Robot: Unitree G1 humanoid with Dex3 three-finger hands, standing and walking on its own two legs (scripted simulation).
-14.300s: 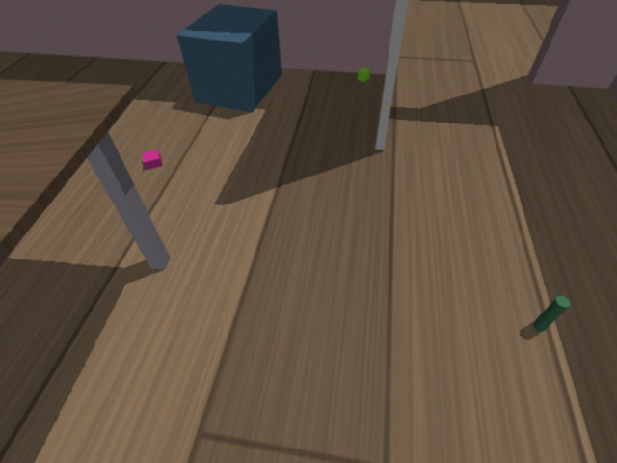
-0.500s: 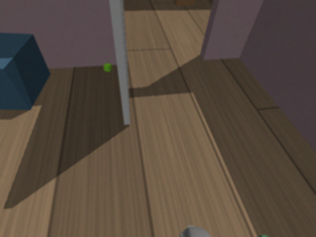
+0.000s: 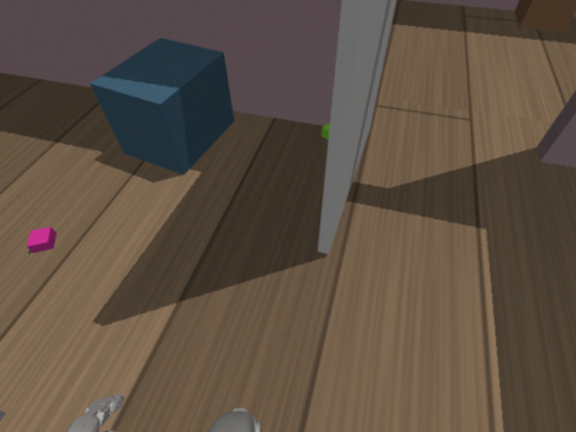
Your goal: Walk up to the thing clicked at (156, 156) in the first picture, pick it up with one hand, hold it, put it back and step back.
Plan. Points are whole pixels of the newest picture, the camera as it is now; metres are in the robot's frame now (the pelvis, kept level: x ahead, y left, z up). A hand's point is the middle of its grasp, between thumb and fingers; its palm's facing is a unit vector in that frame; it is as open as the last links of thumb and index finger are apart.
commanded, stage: walk up
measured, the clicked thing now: (42, 239) +0.93 +1.11 -0.75
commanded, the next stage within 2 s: stand in 1.92 s
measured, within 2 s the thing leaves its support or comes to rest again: neither
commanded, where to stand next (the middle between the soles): +0.14 -0.02 m, yaw +43 degrees
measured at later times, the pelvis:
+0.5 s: pelvis +0.09 -0.09 -0.05, yaw +19 degrees
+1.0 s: pelvis +0.08 -0.07 -0.03, yaw +37 degrees
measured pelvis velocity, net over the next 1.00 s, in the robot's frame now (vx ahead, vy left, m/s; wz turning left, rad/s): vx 0.08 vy -0.07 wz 0.64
